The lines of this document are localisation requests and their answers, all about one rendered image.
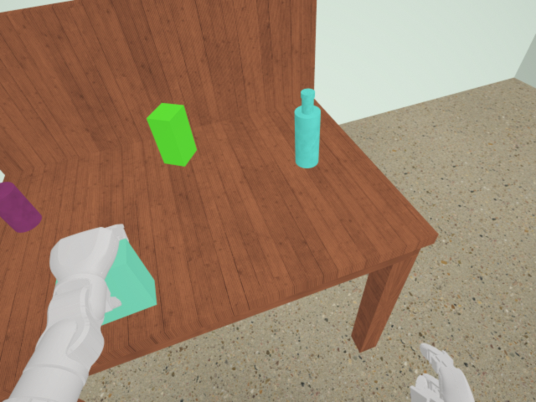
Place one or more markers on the table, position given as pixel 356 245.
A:
pixel 239 230

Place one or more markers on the robot right hand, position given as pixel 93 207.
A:
pixel 452 385

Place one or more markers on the robot left forearm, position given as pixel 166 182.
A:
pixel 70 344

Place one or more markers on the robot left hand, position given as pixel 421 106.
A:
pixel 92 251

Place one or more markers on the sponge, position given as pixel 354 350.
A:
pixel 130 281

